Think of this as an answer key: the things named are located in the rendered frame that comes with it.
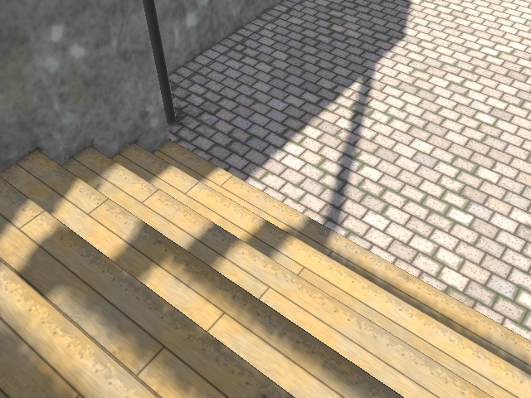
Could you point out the stairs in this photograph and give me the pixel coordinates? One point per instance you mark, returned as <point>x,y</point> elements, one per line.
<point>162,275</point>

